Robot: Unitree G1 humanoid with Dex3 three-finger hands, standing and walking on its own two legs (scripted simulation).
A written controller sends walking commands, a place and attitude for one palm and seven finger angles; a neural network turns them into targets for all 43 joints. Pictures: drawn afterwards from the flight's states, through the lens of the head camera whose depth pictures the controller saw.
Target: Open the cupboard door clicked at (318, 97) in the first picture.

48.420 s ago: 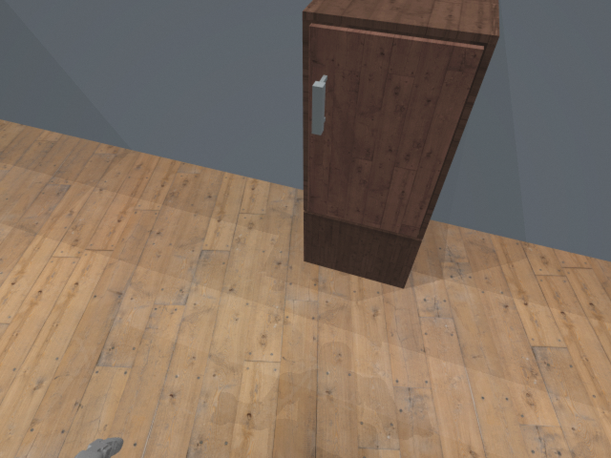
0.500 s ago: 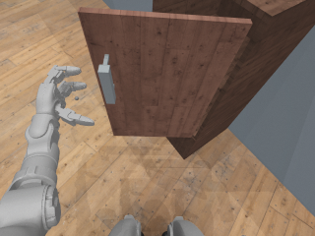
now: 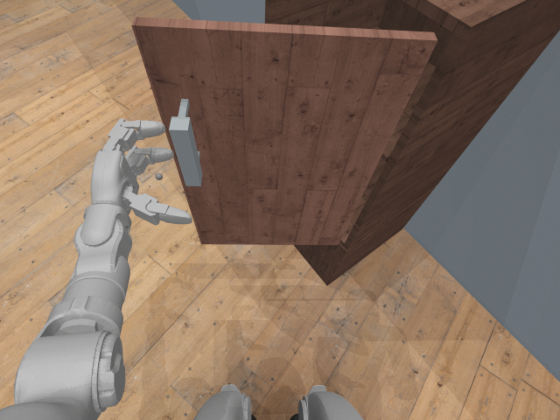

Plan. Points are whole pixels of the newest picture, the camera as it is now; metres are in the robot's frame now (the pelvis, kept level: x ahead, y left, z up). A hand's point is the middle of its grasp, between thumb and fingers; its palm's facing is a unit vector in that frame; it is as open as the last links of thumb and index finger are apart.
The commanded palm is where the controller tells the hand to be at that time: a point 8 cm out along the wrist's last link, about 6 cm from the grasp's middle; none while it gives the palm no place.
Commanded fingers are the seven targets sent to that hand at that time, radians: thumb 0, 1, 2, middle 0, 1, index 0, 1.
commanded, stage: slide the fingers in behind the handle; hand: left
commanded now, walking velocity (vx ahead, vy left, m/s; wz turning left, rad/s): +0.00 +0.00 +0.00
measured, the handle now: (189, 144) +0.51 +0.13 +0.05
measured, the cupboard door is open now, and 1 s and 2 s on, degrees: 55 56 56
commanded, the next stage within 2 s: close the thumb around the handle in 1.12 s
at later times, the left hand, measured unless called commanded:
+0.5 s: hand (180, 176) +0.45 +0.14 +0.06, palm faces +0.04 -1.00 +0.00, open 14.1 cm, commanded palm +0.42 +0.17 +0.06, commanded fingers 0.00 -0.50 0.30 -0.30 -1.20 -0.30 -1.20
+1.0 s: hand (197, 177) +0.45 +0.11 +0.05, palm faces +0.01 -1.00 +0.00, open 14.1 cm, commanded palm +0.42 +0.16 +0.06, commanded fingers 0.00 -0.50 0.30 -0.30 -1.20 -0.30 -1.20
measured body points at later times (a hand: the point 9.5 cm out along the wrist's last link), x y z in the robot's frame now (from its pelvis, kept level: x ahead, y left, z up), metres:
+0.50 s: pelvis +0.00 -0.01 +0.00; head +0.09 +0.00 +0.44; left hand +0.44 +0.19 +0.06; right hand +0.06 -0.27 -0.12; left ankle +0.01 +0.05 -0.67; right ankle +0.00 -0.10 -0.67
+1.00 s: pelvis +0.00 -0.02 +0.00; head +0.09 -0.01 +0.44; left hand +0.44 +0.17 +0.06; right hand +0.07 -0.27 -0.12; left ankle +0.01 +0.05 -0.67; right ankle +0.00 -0.10 -0.67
